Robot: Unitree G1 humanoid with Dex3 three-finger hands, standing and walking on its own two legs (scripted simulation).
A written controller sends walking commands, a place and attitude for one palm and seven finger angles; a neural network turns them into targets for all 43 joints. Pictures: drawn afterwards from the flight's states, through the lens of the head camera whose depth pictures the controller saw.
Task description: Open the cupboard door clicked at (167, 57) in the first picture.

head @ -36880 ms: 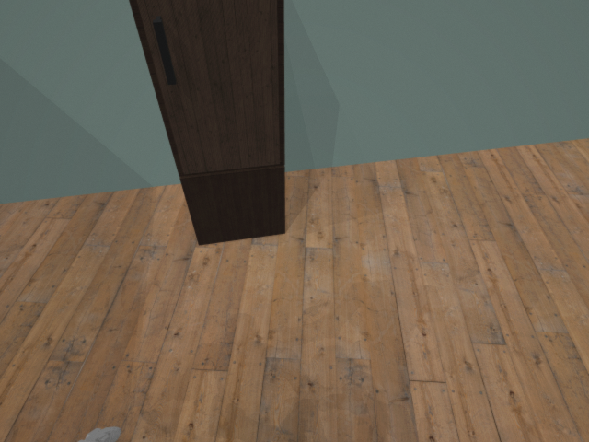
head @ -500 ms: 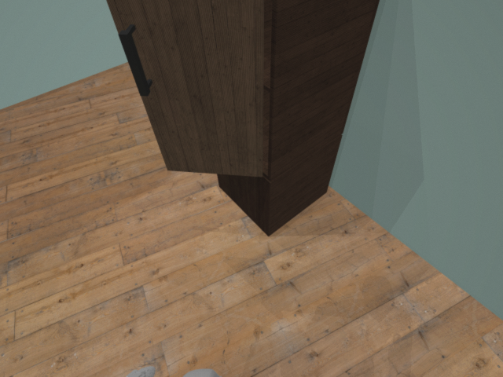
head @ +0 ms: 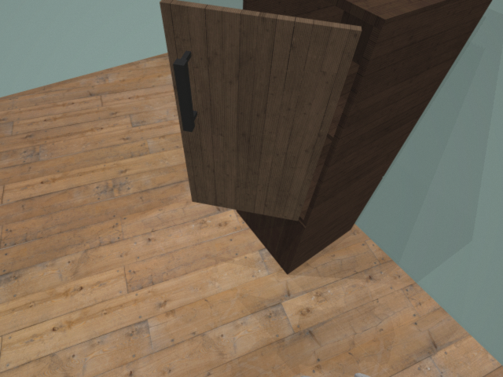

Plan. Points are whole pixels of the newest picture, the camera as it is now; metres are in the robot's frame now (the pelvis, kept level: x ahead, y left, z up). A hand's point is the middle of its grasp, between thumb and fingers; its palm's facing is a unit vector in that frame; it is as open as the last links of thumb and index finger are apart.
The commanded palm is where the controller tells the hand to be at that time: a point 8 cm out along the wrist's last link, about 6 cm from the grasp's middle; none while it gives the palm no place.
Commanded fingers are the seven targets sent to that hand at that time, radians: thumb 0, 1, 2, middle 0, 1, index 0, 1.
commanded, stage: come to a stop and stand still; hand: left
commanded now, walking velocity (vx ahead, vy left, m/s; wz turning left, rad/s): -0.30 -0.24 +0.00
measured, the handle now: (188, 93) +0.61 +0.21 +0.09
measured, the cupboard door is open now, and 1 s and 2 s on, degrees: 44 44 44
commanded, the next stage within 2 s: look again from close up in 1.44 s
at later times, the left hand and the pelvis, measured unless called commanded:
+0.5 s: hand out of the picture +0.11 +0.14 -0.16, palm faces -0.03 -0.97 -0.25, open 7.3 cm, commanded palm none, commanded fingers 0.00 0.90 0.90 -0.20 -0.30 -0.20 -0.30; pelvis +0.02 -0.04 +0.00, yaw -1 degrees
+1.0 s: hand out of the picture +0.02 +0.16 -0.17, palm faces +0.01 -0.98 -0.18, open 7.4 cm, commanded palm none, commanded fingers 0.00 0.90 0.90 -0.20 -0.30 -0.20 -0.30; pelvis +0.02 -0.01 +0.01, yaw -2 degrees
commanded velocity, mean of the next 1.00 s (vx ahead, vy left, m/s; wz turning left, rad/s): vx -0.05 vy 0.03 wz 0.00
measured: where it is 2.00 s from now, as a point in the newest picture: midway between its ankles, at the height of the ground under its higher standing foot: outside the picture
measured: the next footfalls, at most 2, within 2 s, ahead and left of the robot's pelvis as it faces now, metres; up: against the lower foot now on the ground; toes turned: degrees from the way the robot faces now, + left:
right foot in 0.32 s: +0.03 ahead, -0.17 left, +0.00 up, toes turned -5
left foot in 0.64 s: +0.04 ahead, +0.08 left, +0.00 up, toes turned +2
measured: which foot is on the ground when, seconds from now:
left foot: down 0.00-0.34, up 0.36-0.62, down 0.64-1.00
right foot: up 0.00-0.30, down 0.32-1.00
